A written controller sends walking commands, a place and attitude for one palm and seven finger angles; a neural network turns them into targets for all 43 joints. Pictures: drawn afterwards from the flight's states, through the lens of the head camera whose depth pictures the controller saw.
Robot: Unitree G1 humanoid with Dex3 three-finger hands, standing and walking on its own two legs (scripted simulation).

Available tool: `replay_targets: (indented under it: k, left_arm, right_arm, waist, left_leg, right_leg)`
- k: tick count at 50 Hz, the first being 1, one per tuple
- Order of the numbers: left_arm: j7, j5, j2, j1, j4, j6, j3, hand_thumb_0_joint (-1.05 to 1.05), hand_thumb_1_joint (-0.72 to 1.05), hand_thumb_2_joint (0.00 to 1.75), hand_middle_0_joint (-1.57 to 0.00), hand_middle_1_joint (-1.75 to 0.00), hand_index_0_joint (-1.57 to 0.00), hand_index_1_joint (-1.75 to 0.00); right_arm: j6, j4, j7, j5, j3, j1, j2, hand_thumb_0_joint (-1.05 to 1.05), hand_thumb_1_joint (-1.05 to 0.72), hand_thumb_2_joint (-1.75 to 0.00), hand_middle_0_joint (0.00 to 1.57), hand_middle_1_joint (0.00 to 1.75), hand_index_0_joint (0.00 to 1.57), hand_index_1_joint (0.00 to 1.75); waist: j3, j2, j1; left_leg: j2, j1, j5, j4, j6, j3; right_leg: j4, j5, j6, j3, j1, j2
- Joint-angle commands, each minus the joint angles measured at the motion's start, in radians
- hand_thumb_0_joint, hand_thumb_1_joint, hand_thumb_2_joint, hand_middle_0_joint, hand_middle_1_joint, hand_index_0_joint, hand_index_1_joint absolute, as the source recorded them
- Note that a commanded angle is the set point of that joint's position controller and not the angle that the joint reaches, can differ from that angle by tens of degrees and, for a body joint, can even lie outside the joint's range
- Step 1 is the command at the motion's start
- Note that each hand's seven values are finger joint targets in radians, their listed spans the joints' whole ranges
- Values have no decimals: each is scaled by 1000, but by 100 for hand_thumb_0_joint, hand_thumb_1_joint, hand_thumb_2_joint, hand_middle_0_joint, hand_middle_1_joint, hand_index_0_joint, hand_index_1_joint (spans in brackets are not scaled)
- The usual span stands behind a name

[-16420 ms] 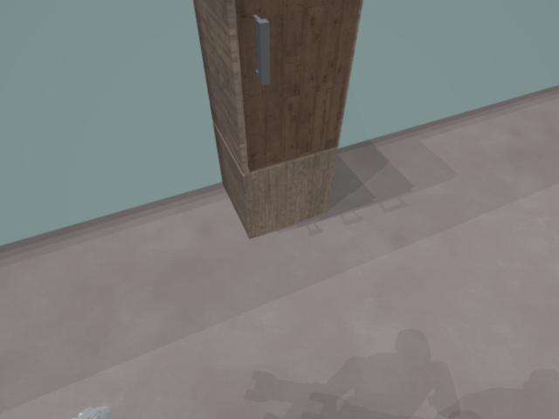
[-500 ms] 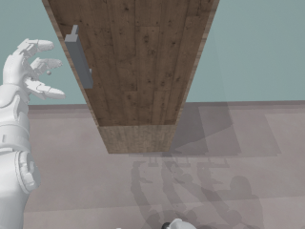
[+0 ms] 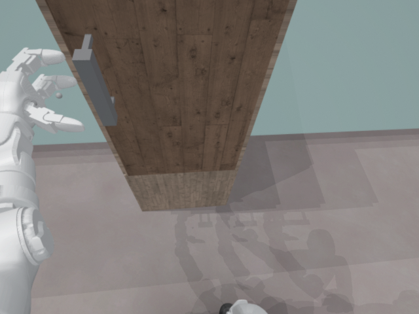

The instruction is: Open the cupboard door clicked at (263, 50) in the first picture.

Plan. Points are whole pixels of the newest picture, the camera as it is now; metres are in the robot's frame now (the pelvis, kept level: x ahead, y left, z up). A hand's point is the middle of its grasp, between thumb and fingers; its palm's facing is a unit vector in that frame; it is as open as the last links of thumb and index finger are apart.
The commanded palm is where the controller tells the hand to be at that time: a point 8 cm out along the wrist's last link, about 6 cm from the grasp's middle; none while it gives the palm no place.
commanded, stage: move the hooked fingers beside the handle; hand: left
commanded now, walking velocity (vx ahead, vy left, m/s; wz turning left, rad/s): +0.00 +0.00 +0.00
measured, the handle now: (100, 83) +0.52 +0.17 +0.11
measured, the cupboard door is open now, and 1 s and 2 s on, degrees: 0 0 0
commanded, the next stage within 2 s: slide the fingers in behind the handle in 0.52 s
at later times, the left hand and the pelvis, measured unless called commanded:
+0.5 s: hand (60, 100) +0.46 +0.23 +0.13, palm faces +0.00 -1.00 +0.00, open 14.0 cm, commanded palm +0.44 +0.28 +0.12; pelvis -0.01 +0.00 +0.00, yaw +2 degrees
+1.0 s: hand (72, 102) +0.46 +0.21 +0.13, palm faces +0.00 -1.00 -0.01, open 14.0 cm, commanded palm +0.44 +0.25 +0.12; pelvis -0.02 -0.01 +0.00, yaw +1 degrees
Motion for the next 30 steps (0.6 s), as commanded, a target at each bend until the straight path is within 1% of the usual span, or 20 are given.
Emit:
replay_targets:
  k: [1,2,4,6,7,9,10,11,12,13,16,18,19,20,21,23,25,28,29,30]
  left_arm:
    - [9,-39,257,-397,-268,-59,23,0,-50,30,-30,-120,-30,-120]
    - [14,-40,283,-398,-268,-57,45,0,-50,30,-30,-120,-30,-120]
    - [12,-43,261,-416,-289,-57,23,0,-50,30,-30,-120,-30,-120]
    - [11,-35,287,-387,-255,-51,42,0,-50,30,-30,-120,-30,-120]
    - [7,-31,258,-397,-241,-49,10,0,-50,30,-30,-120,-30,-120]
    - [3,-39,222,-421,-251,-57,-17,0,-50,30,-30,-120,-30,-120]
    - [3,-37,241,-439,-252,-60,-7,0,-50,30,-30,-120,-30,-120]
    - [1,-40,209,-454,-246,-61,-31,0,-50,30,-30,-120,-30,-120]
    - [2,-41,217,-449,-226,-61,-19,0,-50,30,-30,-120,-30,-120]
    - [4,-43,219,-457,-214,-62,-18,0,-50,30,-30,-120,-30,-120]
    - [5,-34,213,-492,-206,-65,-36,0,-50,30,-30,-120,-30,-120]
    - [11,-28,188,-494,-192,-66,-56,0,-50,30,-30,-120,-30,-120]
    - [16,-32,184,-506,-206,-72,-56,0,-50,30,-30,-120,-30,-120]
    - [20,-29,190,-515,-215,-74,-50,0,-50,30,-30,-120,-30,-120]
    - [22,-31,171,-528,-223,-76,-62,0,-50,30,-30,-120,-30,-120]
    - [33,-30,213,-487,-183,-75,-19,0,-50,30,-30,-120,-30,-120]
    - [38,-23,225,-473,-182,-76,-13,0,-50,30,-30,-120,-30,-120]
    - [46,-8,233,-486,-188,-77,-19,0,-50,30,-30,-120,-30,-120]
    - [49,-13,273,-475,-202,-86,19,0,-50,30,-30,-120,-30,-120]
    - [47,-11,270,-468,-211,-88,13,0,-50,30,-30,-120,-30,-120]
  right_arm:
    - [-24,-65,-15,0,-75,101,-176,0,-90,-90,20,30,20,30]
    - [-24,-64,-15,-1,-74,100,-177,0,-90,-90,20,30,20,30]
    - [-26,-70,-17,0,-72,90,-175,0,-90,-90,20,30,20,30]
    - [-26,-66,-17,1,-69,83,-175,0,-90,-90,20,30,20,30]
    - [-26,-67,-18,4,-66,76,-172,0,-90,-90,20,30,20,30]
    - [-30,-71,-21,4,-65,70,-170,0,-90,-90,20,30,20,30]
    - [-30,-63,-24,3,-66,69,-173,0,-90,-90,20,30,20,30]
    - [-33,-61,-25,4,-65,65,-170,0,-90,-90,20,30,20,30]
    - [-36,-60,-25,2,-63,64,-172,0,-90,-90,20,30,20,30]
    - [-39,-56,-26,2,-63,63,-174,0,-90,-90,20,30,20,30]
    - [-42,-52,-29,1,-59,58,-173,0,-90,-90,20,30,20,30]
    - [-46,-50,-27,1,-59,56,-171,0,-90,-90,20,30,20,30]
    - [-47,-55,-28,-1,-59,61,-173,0,-90,-90,20,30,20,30]
    - [-48,-51,-26,-2,-62,62,-173,0,-90,-90,20,30,20,30]
    - [-52,-48,-24,-1,-62,60,-170,0,-90,-90,20,30,20,30]
    - [-52,-48,-23,-2,-61,62,-175,0,-90,-90,20,30,20,30]
    - [-51,-56,-21,-3,-58,60,-172,0,-90,-90,20,30,20,30]
    - [-49,-62,-20,-2,-56,62,-173,0,-90,-90,20,30,20,30]
    - [-48,-67,-22,-3,-58,68,-177,0,-90,-90,20,30,20,30]
    - [-47,-73,-22,-1,-59,60,-173,0,-90,-90,20,30,20,30]
  waist:
    - [-445,126,28]
    - [-434,101,32]
    - [-433,118,26]
    - [-412,106,34]
    - [-387,94,24]
    - [-381,107,17]
    - [-390,103,16]
    - [-390,109,6]
    - [-383,104,15]
    - [-385,67,8]
    - [-377,94,3]
    - [-372,106,2]
    - [-383,90,0]
    - [-415,109,3]
    - [-422,129,-1]
    - [-410,71,14]
    - [-408,85,23]
    - [-389,86,19]
    - [-417,64,32]
    - [-432,92,33]
  left_leg:
    - [-7,276,609,-43,-13,-112]
    - [-9,249,587,-50,-11,-111]
    - [-11,257,598,-49,-8,-108]
    - [-15,228,565,-51,-8,-104]
    - [-17,218,538,-56,-7,-105]
    - [-18,232,531,-53,-5,-104]
    - [-15,241,532,-53,-9,-112]
    - [-16,253,522,-52,-10,-112]
    - [-18,238,503,-52,-12,-115]
    - [-18,229,483,-54,-10,-117]
    - [-20,224,478,-51,-12,-120]
    - [-21,226,466,-50,-14,-125]
    - [-20,236,491,-44,-13,-131]
    - [-18,256,510,-42,-17,-133]
    - [-18,273,513,-39,-21,-134]
    - [-21,223,476,-43,-16,-128]
    - [-23,209,478,-46,-14,-124]
    - [-26,180,425,-56,-11,-116]
    - [-26,178,445,-51,-9,-119]
    - [-28,185,440,-52,-9,-110]
  right_leg:
    - [-2,411,-11,51,230,36]
    - [-3,416,-11,50,252,36]
    - [2,432,-15,51,257,34]
    - [1,426,-13,55,265,30]
    - [-1,407,-12,51,253,30]
    - [-2,396,-15,51,240,30]
    - [-1,387,-13,49,232,30]
    - [-4,375,-11,49,218,30]
    - [-2,361,-14,48,219,30]
    - [-3,358,-12,47,226,29]
    - [2,348,-13,48,209,26]
    - [2,327,-15,46,194,25]
    - [10,334,-17,42,194,28]
    - [11,339,-14,46,191,27]
    - [9,332,-13,45,178,27]
    - [10,334,-14,47,212,28]
    - [14,344,-15,49,224,27]
    - [10,330,-14,53,233,25]
    - [19,347,-18,52,261,27]
    - [15,355,-15,59,266,26]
